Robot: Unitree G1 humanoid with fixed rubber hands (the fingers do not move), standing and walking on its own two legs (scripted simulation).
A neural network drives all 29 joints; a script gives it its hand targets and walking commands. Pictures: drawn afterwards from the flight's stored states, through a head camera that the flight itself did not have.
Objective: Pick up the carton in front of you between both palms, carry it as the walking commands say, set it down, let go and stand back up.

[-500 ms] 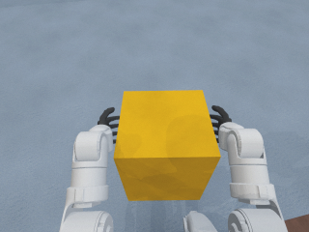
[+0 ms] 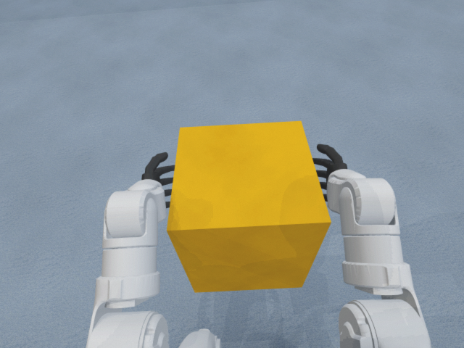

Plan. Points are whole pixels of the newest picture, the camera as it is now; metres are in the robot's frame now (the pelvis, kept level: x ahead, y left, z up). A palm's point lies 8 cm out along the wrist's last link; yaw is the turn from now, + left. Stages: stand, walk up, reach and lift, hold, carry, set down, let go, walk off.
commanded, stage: carry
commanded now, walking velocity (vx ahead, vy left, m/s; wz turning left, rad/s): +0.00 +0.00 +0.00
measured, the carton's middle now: (244, 212) +0.35 +0.01 +0.02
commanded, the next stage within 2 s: hold in 1.94 s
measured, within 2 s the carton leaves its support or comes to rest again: neither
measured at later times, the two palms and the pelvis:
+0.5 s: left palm (168, 114) +0.51 +0.16 +0.11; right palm (325, 118) +0.50 -0.14 +0.11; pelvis +0.15 +0.03 +0.00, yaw -2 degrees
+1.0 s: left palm (169, 134) +0.47 +0.16 +0.10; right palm (331, 136) +0.46 -0.14 +0.10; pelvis +0.14 +0.02 -0.01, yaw -3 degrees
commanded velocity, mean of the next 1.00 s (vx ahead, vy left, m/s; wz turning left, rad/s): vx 0.00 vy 0.00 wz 0.00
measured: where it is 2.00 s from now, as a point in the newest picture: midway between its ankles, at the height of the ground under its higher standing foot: outside the picture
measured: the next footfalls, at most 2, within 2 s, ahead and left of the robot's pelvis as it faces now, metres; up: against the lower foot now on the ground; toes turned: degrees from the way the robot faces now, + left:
left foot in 0.22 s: +0.22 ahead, +0.13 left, +0.00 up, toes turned -7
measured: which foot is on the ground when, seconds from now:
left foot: up 0.00-0.20, down 0.22-1.00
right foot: down 0.00-1.00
